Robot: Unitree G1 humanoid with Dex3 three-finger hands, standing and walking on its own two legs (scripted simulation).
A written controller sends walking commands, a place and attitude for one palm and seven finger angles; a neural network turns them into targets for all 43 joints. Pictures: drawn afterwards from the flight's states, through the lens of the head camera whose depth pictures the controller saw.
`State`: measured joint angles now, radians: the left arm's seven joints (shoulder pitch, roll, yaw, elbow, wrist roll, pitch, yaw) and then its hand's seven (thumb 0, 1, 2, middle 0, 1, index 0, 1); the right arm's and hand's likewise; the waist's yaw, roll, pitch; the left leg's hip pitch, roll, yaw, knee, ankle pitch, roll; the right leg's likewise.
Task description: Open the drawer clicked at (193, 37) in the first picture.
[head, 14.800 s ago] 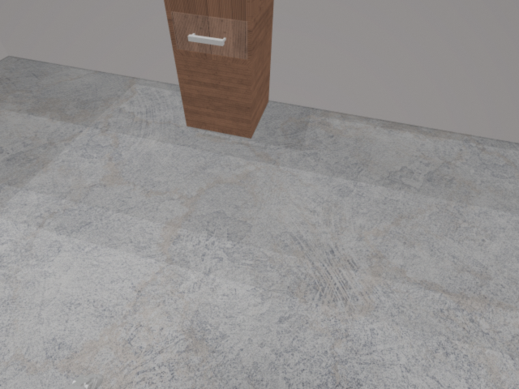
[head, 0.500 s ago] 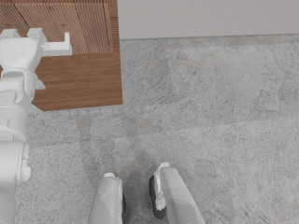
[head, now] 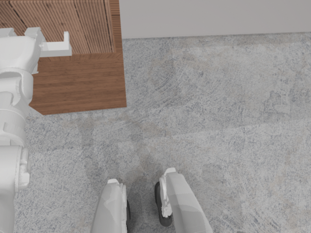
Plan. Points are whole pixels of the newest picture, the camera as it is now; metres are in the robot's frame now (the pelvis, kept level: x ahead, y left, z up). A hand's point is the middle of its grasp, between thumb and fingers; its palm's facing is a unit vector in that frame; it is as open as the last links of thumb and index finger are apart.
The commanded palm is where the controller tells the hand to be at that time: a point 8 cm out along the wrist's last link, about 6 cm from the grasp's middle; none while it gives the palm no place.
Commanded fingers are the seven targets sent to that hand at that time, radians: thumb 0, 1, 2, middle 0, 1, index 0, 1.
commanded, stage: pull the drawer open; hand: left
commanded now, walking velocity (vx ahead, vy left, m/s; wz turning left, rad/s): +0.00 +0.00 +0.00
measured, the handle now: (30, 43) +0.58 +0.27 -0.01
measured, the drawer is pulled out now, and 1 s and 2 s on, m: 0.00 0.10 0.20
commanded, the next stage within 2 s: none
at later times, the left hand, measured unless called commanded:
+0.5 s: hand (30, 77) +0.50 +0.27 -0.03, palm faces -0.07 -0.05 -1.00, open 5.8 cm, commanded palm +0.48 +0.25 +0.02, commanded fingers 0.00 0.90 0.90 -0.40 -1.35 -0.40 -1.35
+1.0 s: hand (29, 103) +0.44 +0.26 -0.03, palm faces -0.05 -0.04 -1.00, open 5.8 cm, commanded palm +0.42 +0.25 +0.02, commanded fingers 0.00 0.90 0.90 -0.40 -1.35 -0.40 -1.35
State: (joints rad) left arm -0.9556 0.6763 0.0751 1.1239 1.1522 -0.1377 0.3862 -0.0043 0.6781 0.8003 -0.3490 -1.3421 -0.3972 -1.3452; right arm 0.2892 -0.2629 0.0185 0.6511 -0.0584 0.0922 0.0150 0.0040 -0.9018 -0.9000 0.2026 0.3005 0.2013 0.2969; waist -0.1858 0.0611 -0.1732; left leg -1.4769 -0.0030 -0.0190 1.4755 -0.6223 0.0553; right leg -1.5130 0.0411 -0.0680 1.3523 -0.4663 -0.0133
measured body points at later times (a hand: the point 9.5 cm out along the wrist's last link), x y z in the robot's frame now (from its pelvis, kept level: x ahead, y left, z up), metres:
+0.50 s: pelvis +0.02 +0.01 +0.02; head +0.20 +0.02 +0.43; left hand +0.50 +0.27 +0.02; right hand +0.05 -0.26 -0.11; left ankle +0.01 +0.09 -0.57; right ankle +0.07 -0.12 -0.57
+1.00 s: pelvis +0.02 +0.00 +0.03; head +0.18 +0.01 +0.45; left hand +0.43 +0.26 +0.02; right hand +0.11 -0.27 -0.11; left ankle +0.01 +0.09 -0.57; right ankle +0.07 -0.12 -0.57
